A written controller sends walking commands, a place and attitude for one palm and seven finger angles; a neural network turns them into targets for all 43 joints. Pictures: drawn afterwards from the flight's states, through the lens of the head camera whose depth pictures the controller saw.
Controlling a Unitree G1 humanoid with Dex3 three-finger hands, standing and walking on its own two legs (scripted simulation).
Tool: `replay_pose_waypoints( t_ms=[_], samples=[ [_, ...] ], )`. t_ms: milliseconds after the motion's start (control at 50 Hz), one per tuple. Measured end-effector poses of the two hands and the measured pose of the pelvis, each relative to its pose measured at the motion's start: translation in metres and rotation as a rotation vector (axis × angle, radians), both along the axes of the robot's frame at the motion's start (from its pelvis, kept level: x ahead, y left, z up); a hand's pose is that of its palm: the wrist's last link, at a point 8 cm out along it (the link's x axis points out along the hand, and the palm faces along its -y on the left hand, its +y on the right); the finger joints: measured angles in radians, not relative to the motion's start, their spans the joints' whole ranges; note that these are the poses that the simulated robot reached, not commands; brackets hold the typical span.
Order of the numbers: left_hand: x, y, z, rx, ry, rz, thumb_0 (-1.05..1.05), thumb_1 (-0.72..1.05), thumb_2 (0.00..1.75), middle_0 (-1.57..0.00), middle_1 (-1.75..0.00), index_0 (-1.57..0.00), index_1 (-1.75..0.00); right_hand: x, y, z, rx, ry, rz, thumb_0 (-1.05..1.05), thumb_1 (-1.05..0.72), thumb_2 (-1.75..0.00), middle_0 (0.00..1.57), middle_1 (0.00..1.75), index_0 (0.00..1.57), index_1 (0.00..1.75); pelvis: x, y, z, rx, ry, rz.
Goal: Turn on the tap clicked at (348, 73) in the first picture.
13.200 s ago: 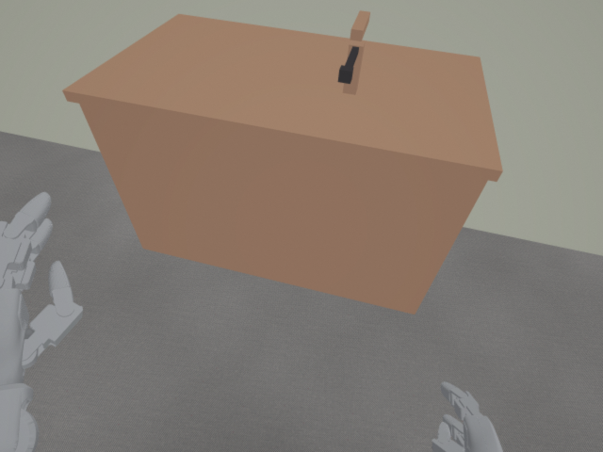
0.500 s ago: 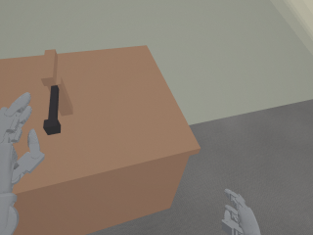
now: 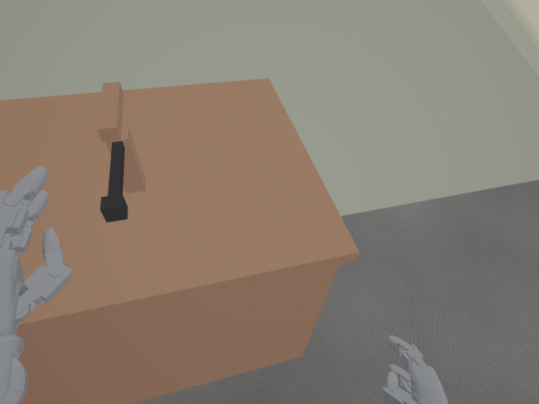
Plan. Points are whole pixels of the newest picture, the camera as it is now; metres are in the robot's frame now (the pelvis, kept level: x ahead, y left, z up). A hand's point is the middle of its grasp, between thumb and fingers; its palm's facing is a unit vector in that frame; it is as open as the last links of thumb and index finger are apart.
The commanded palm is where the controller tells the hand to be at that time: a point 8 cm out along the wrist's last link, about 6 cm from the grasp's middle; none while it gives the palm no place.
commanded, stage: come to a stop and stand still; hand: left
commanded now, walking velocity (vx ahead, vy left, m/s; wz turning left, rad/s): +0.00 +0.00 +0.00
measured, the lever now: (114, 208) +0.34 +0.26 +0.11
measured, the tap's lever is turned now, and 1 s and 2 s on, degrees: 0 0 0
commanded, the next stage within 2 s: look again from close up in 0.72 s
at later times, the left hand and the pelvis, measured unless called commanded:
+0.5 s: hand (90, 265) +0.23 +0.23 +0.15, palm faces +0.36 -0.86 -0.37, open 7.4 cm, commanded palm +0.17 +0.26 +0.17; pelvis +0.01 -0.02 +0.00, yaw +0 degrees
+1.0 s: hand (85, 267) +0.22 +0.23 +0.16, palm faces +0.38 -0.85 -0.36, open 7.4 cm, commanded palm +0.17 +0.26 +0.17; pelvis +0.01 -0.02 +0.00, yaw +1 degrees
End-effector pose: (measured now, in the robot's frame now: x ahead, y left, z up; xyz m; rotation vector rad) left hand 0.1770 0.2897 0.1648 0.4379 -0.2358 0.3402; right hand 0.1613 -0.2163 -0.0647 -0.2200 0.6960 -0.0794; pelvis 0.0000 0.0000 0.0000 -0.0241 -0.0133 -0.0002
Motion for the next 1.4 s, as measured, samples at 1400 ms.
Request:
replay_pose_waypoints(
  t_ms=[1400],
  samples=[
    [0.005, -0.027, 0.008, 0.001, -0.010, -0.012, 0.02, 0.89, 0.90, -0.20, -0.30, -0.21, -0.30, 0.010, -0.024, 0.000, -0.003, 0.008, -0.018, 0.01, -0.90, -0.90, 0.20, 0.30, 0.20, 0.30, -0.001, -0.023, 0.000, 0.013, 0.008, -0.015]
  ],
)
